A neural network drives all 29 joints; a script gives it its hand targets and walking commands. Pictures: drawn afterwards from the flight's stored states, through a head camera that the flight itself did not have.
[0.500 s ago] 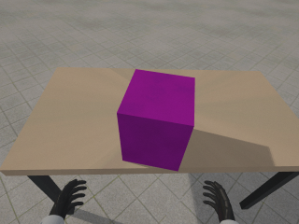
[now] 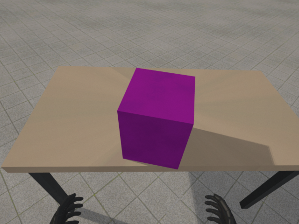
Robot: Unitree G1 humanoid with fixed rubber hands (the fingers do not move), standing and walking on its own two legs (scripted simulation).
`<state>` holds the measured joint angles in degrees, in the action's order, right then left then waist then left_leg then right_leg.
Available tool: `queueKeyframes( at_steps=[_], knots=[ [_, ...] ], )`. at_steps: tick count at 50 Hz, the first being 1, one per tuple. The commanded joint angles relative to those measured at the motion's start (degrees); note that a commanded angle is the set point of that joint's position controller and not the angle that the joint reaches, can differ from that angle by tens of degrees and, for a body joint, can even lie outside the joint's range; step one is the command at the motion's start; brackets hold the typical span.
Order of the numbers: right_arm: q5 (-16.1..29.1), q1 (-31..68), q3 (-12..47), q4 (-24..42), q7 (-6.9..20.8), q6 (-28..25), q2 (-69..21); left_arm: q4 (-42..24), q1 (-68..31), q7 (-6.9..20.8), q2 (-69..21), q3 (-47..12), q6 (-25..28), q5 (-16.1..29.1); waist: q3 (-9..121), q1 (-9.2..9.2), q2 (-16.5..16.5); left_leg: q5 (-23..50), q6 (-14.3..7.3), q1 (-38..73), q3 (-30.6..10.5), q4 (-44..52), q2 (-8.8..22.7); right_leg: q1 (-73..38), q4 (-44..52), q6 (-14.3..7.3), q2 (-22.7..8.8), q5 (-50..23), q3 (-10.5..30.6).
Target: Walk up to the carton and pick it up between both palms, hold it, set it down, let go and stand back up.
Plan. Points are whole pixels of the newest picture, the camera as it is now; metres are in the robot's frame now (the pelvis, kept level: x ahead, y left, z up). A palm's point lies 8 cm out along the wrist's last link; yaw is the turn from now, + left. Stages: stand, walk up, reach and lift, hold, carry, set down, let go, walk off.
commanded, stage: let go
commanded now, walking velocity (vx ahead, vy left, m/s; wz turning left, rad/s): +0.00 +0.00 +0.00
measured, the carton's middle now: (157, 119) +0.46 -0.02 +0.00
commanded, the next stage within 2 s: stand in 0.50 s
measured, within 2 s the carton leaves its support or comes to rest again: neither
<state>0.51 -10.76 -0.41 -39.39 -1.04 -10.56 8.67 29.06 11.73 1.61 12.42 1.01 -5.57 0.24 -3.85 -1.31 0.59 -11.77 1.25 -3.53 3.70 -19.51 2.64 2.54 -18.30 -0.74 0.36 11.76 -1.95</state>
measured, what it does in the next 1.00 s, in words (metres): stands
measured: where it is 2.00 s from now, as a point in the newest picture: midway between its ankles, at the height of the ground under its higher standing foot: outside the picture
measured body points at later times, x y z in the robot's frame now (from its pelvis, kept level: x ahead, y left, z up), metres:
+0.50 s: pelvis -0.01 +0.00 +0.00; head -0.01 +0.00 +0.45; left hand +0.17 +0.23 -0.09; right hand +0.16 -0.23 -0.08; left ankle -0.01 +0.13 -0.75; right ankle -0.01 -0.11 -0.75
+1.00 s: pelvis -0.03 +0.02 -0.01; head -0.04 +0.02 +0.44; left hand +0.06 +0.28 -0.11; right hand +0.07 -0.25 -0.12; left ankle -0.01 +0.13 -0.75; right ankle -0.01 -0.11 -0.75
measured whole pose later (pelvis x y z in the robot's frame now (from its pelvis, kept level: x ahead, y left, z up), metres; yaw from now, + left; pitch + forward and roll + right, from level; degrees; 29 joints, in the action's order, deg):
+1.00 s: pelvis -0.03 +0.02 -0.01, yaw +1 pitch -3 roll +0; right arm -0.7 -17.9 -1.1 -42.4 0.8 -1.9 15.7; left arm 37.8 19.8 0.1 15.7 0.8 1.7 -1.1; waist -0.4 -0.3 -0.1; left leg -13.0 -0.6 -11.6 3.0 -27.1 1.2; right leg 10.2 -25.9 0.7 -1.5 13.2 -2.5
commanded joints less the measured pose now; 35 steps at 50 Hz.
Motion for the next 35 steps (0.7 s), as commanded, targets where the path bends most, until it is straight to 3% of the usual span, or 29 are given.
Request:
queueKeyframes(
  at_steps=[1,6,12,23,24,25,26,27,29,31,35],
  knots=[
    [-1.2,3.8,-2.2,4.4,0.6,-0.9,5.7,-5.2,-3.9,-0.8,4.9,1.6,-0.2,-0.3,3.5,0.53,-1.3,13.7,0.7,5.4,0.5,-0.2,-2.4,6.4,3.6,-0.3,0.8,-4.1,-0.1],
    [-2.5,5.8,-4.3,3.1,2.0,-1.8,7.0,-6.7,-6.1,-2.2,4.7,0.0,-0.5,0.4,4.4,1.78,-0.8,9.9,0.4,4.4,0.1,-0.4,-1.5,8.1,2.3,-0.6,0.9,-2.8,-0.6],
    [-1.5,5.0,-2.6,2.4,2.3,-1.9,6.6,-4.4,-4.5,-2.1,5.1,1.0,-0.5,0.0,4.8,1.00,-0.1,11.4,0.3,4.5,0.4,-0.9,-2.6,6.5,2.4,-0.2,0.2,-6.5,0.5],
    [-1.7,5.1,-2.8,3.7,2.3,-1.1,7.1,-5.1,-6.0,-2.1,4.7,1.2,-1.5,-0.5,3.6,1.17,-0.3,9.1,0.0,4.6,0.7,-0.4,-2.5,7.7,2.6,-0.1,0.1,-5.4,0.7],
    [-1.6,4.3,-5.1,9.0,2.0,-1.5,9.5,-6.9,-4.3,-2.0,2.5,-0.2,-1.1,1.4,5.7,-1.86,2.3,8.6,0.7,0.3,1.4,-2.2,-3.9,5.7,0.6,0.6,0.2,-5.6,1.0],
    [-1.6,3.6,-4.6,8.6,1.8,-1.5,9.2,-6.7,-4.8,-1.9,3.2,-0.1,-1.3,1.4,5.5,-0.57,1.3,7.6,0.6,0.4,1.5,-1.7,-3.7,5.8,0.2,0.5,0.2,-6.5,1.3],
    [-1.3,-0.8,-3.7,1.2,0.4,3.3,12.5,0.0,3.0,-2.6,8.6,3.1,4.1,-1.8,7.6,-1.14,-4.2,15.0,-1.9,-6.1,-3.3,-5.4,2.0,5.4,-3.2,-0.1,-4.2,-13.0,3.9],
    [-1.3,-1.7,-3.8,2.5,0.2,5.0,11.9,1.1,5.0,-2.4,9.4,3.4,5.5,-1.7,7.7,-0.09,-3.1,12.0,-2.3,-5.4,-4.0,-4.8,2.8,5.0,-3.2,0.1,-5.3,-12.1,4.7],
    [-1.2,-2.6,-3.7,3.3,0.2,6.1,11.8,0.5,2.6,-2.1,8.9,3.2,7.7,-2.0,10.4,0.81,-0.9,15.9,-3.2,-2.1,-5.0,-5.5,4.2,5.2,-4.3,-0.2,-6.2,-16.3,5.3],
    [-1.1,-3.0,-3.6,2.9,0.4,6.6,11.6,0.4,2.2,-1.7,7.5,2.8,8.6,-2.1,8.5,1.27,0.2,12.9,-3.0,-3.6,-5.1,-5.1,4.0,6.4,-3.6,-0.1,-5.9,-13.7,5.1],
    [-1.5,-3.0,-3.5,2.7,1.2,7.2,12.3,1.7,3.5,-1.3,7.5,2.5,8.6,-1.7,4.3,1.24,-0.3,9.6,-3.0,-5.9,-5.5,-4.4,3.7,8.7,-3.1,-0.2,-5.9,-10.9,4.9]
  ],
)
